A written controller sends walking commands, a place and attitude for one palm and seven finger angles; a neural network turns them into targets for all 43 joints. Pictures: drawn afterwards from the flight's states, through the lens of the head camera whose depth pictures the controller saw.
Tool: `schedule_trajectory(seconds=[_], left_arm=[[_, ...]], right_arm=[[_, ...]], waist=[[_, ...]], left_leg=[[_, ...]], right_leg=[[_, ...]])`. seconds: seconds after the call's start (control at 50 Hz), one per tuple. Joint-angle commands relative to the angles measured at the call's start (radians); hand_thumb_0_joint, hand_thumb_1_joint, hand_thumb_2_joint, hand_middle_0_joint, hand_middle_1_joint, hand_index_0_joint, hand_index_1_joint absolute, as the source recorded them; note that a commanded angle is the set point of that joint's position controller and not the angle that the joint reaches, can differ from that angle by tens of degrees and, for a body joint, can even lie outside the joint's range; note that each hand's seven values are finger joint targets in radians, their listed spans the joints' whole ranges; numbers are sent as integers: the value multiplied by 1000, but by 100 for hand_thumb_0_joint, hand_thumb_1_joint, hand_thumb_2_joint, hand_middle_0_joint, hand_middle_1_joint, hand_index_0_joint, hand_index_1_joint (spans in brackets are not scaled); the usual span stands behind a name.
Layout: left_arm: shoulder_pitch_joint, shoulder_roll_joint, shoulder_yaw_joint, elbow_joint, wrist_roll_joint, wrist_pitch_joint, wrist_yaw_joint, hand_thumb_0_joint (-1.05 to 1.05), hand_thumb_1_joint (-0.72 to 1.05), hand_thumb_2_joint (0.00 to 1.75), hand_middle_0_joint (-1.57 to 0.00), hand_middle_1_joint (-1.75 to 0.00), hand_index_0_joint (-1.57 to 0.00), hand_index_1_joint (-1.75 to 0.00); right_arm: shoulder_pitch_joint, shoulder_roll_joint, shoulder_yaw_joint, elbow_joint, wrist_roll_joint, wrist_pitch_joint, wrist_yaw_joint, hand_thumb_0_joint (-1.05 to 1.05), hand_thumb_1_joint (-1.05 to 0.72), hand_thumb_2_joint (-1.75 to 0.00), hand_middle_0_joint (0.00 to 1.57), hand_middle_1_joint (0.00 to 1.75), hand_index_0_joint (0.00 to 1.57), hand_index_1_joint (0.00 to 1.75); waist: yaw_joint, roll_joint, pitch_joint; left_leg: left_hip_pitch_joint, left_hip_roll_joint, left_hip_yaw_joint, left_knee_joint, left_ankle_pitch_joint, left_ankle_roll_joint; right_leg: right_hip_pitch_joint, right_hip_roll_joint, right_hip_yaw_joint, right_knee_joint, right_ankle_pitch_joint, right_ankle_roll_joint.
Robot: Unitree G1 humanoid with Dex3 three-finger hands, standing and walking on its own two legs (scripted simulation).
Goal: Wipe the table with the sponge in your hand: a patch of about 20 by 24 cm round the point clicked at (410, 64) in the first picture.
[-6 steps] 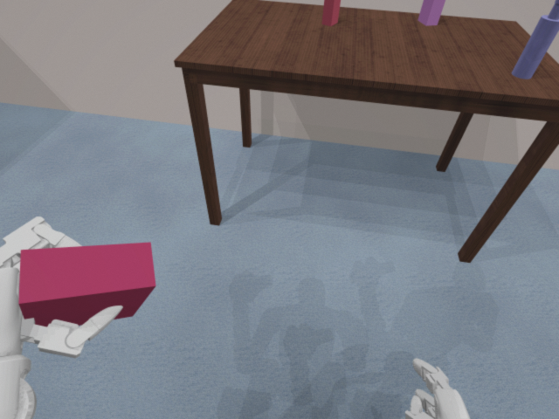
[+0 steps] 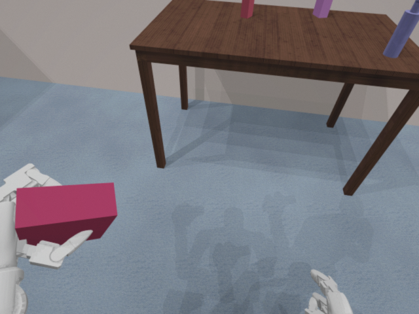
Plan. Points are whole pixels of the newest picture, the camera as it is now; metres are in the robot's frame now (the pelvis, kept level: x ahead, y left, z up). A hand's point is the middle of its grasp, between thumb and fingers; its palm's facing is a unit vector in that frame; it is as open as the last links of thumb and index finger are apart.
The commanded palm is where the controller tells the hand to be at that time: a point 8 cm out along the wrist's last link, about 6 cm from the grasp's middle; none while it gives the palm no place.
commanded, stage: stand and wait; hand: left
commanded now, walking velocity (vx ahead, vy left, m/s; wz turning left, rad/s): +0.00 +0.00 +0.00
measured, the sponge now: (79, 216) +0.22 +0.21 +0.15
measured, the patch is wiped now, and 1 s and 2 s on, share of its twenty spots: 0.00 0.00 0.00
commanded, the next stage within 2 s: look at it before walking up in 0.14 s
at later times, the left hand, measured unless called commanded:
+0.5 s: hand (48, 218) +0.20 +0.25 +0.16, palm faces +0.42 -0.82 -0.38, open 9.1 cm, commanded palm +0.16 +0.28 +0.18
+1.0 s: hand (144, 151) +0.33 +0.14 +0.18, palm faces +0.17 -0.86 -0.48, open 9.1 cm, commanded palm +0.29 +0.19 +0.18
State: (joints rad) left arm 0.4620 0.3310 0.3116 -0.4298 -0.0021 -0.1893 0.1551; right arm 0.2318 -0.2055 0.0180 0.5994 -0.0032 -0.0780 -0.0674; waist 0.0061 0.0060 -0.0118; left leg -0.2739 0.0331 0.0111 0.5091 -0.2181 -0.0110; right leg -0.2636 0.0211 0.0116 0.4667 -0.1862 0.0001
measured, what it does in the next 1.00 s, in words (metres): lifts its left foot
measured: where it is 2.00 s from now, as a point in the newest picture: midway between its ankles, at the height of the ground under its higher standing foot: (250, 296)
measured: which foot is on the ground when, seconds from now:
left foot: down 0.00-0.70, up 0.72-1.00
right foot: down 0.00-1.00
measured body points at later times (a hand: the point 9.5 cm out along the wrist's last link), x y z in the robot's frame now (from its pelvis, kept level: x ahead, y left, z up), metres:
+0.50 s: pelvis -0.01 +0.00 +0.00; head -0.01 +0.01 +0.45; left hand +0.18 +0.29 +0.18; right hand +0.15 -0.22 -0.08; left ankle +0.03 +0.12 -0.74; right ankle +0.04 -0.12 -0.74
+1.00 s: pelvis +0.06 -0.04 +0.01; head +0.09 -0.05 +0.46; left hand +0.32 +0.19 +0.20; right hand +0.15 -0.33 -0.09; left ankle +0.14 +0.10 -0.69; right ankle +0.02 -0.10 -0.74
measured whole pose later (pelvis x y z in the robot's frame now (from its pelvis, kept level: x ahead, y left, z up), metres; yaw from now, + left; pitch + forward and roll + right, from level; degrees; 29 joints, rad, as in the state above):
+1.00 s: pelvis +0.06 -0.04 +0.01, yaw -14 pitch +2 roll +2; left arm 0.50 0.40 0.37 -0.47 -0.01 -0.25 0.14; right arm 0.24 -0.25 -0.02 0.60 -0.01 -0.03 -0.04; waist -0.01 -0.02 0.00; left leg -0.52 0.08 0.06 0.86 -0.32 -0.05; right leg -0.21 0.08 0.06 0.43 -0.25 -0.09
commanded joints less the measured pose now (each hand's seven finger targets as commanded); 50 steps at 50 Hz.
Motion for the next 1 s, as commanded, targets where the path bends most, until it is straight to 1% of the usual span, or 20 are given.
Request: schedule_trajectory(seconds=[0.0, 0.1, 0.36, 0.42, 0.46, 0.5, 0.54, 0.58, 0.62, 0.64, 0.66, 0.68, 0.7, 0.72, 0.74, 0.76, 0.78, 0.82, 0.9, 0.98], left_arm=[[-81, 168, 108, -219, -9, -66, 19, 0, 10, 130, -120, -160, -120, -160], [-69, 172, 116, -213, -12, -65, 19, 0, 10, 130, -120, -160, -120, -160], [-92, 178, 116, -234, -7, -69, 20, 0, 10, 130, -120, -160, -120, -160], [-98, 160, 103, -231, -7, -70, 19, 0, 10, 130, -120, -160, -120, -160], [-123, 155, 103, -239, -5, -66, 20, 0, 10, 130, -120, -160, -120, -160], [-132, 138, 95, -219, 2, -62, 23, 0, 10, 130, -120, -160, -120, -160], [-141, 142, 96, -207, 1, -60, 21, 0, 10, 130, -120, -160, -120, -160], [-148, 141, 89, -203, 2, -62, 13, 0, 10, 130, -120, -160, -120, -160], [-171, 128, 67, -206, 6, -60, 4, 0, 10, 130, -120, -160, -120, -160], [-198, 139, 66, -213, 9, -61, 3, 0, 10, 130, -120, -160, -120, -160], [-206, 152, 70, -196, 13, -58, 1, 0, 10, 130, -120, -160, -120, -160], [-230, 178, 72, -199, 9, -54, 8, 0, 10, 130, -120, -160, -120, -160], [-237, 205, 100, -196, -2, -53, 18, 0, 10, 130, -120, -160, -120, -160], [-224, 195, 96, -210, 0, -66, 17, 0, 10, 130, -120, -160, -120, -160], [-161, 220, 125, -210, -1, -77, 15, 0, 10, 130, -120, -160, -120, -160], [-140, 242, 157, -230, -3, -90, 15, 0, 10, 130, -120, -160, -120, -160], [-103, 240, 159, -240, -6, -102, 11, 0, 10, 130, -120, -160, -120, -160], [-75, 241, 180, -242, -13, -116, 9, 0, 10, 130, -120, -160, -120, -160], [-26, 231, 185, -215, -26, -120, 10, 0, 10, 130, -120, -160, -120, -160], [12, 199, 158, -194, -33, -98, 10, 0, 10, 130, -120, -160, -120, -160]], right_arm=[[-95, -113, -40, -153, 3, -54, -14, 0, -90, -90, 20, 30, 20, 30], [-93, -112, -41, -152, 3, -52, -13, 0, -90, -90, 20, 30, 20, 30], [-97, -118, -41, -152, 3, -60, -14, 0, -90, -90, 20, 30, 20, 30], [-96, -119, -44, -155, 1, -55, -11, 0, -90, -90, 20, 30, 20, 30], [-103, -129, -50, -163, -2, -51, -15, 0, -90, -90, 20, 30, 20, 30], [-98, -131, -48, -160, -2, -47, -19, 0, -90, -90, 20, 30, 20, 30], [-88, -122, -52, -152, -3, -51, -20, 0, -90, -90, 20, 30, 20, 30], [-82, -121, -55, -143, -10, -56, -15, 0, -90, -90, 20, 30, 20, 30], [-91, -119, -55, -141, -8, -58, -3, 0, -90, -90, 20, 30, 20, 30], [-94, -118, -52, -142, -8, -59, 2, 0, -90, -90, 20, 30, 20, 30], [-96, -109, -55, -146, -7, -58, 6, 0, -90, -90, 20, 30, 20, 30], [-115, -91, -50, -156, -6, -54, 10, 0, -90, -90, 20, 30, 20, 30], [-146, -114, -59, -162, -1, -64, 15, 0, -90, -90, 20, 30, 20, 30], [-119, -110, -59, -147, -7, -63, 19, 0, -90, -90, 20, 30, 20, 30], [-112, -110, -52, -144, -6, -55, 17, 0, -90, -90, 20, 30, 20, 30], [-118, -103, -45, -126, -10, -36, 19, 0, -90, -90, 20, 30, 20, 30], [-109, -96, -44, -125, -10, -23, 19, 0, -90, -90, 20, 30, 20, 30], [-112, -90, -41, -125, -12, -6, 21, 0, -90, -90, 20, 30, 20, 30], [-118, -92, -47, -150, -3, -1, 22, 0, -90, -90, 20, 30, 20, 30], [-110, -94, -49, -177, 8, -3, 23, 0, -90, -90, 20, 30, 20, 30]], waist=[[-6, 30, -79], [-7, 14, -88], [-3, 82, -66], [-6, 62, -66], [-7, 110, -41], [-10, 183, -13], [-11, 203, -15], [-7, 174, -36], [6, 184, -39], [9, 139, -25], [12, -25, 1], [17, -280, 4], [29, -274, 21], [4, -177, 25], [6, -93, 16], [9, -19, -26], [1, -34, -38], [-1, -34, -76], [7, -50, -88], [20, -139, -103]], left_leg=[[-28, 41, -28, -109, -20, 22], [-23, 39, -25, -96, -6, 21], [-63, 58, -48, -161, -87, 24], [-44, 91, -48, -151, -250, 37], [-40, 135, -86, -184, -438, 58], [-83, 223, -182, -254, -554, 100], [-66, 294, -216, -255, -503, 137], [-16, 307, -161, -186, -363, 137], [-73, 261, -34, -84, -313, 91], [-121, 218, 18, 18, -321, 65], [-207, 128, 98, 227, -360, 26], [-393, 14, 136, 460, -405, -19], [-462, 14, 21, 641, -352, -28], [-466, 48, -45, 691, -266, -36], [-470, 58, -46, 711, -232, -42], [-474, 61, -44, 712, -201, -49], [-462, 62, -32, 702, -164, -53], [-430, 61, -7, 631, -128, -52], [-344, 61, 45, 397, -102, -41], [-254, 43, 94, 215, -107, -21]], right_leg=[[63, -61, 71, -88, -2, -5], [69, -68, 76, -91, 11, -7], [77, -39, 45, -66, -36, 4], [10, -38, 78, -37, -146, -14], [-80, -18, 72, 13, -277, -20], [-107, 24, 9, 166, -275, -11], [-122, 21, -59, 288, -257, 2], [-122, 5, -73, 256, -261, 7], [-18, -2, -87, 143, -242, -6], [17, -25, -22, 63, -232, -34], [13, -124, 198, -58, -307, -104], [104, -318, 567, -200, -326, -203], [113, -382, 740, -275, -308, -247], [133, -357, 683, -267, -278, -250], [145, -336, 651, -232, -155, -262], [185, -302, 545, -178, -13, -248], [202, -275, 446, -163, 102, -227], [208, -239, 337, -152, 195, -212], [173, -216, 309, -170, 146, -221], [189, -209, 314, -152, 142, -220]])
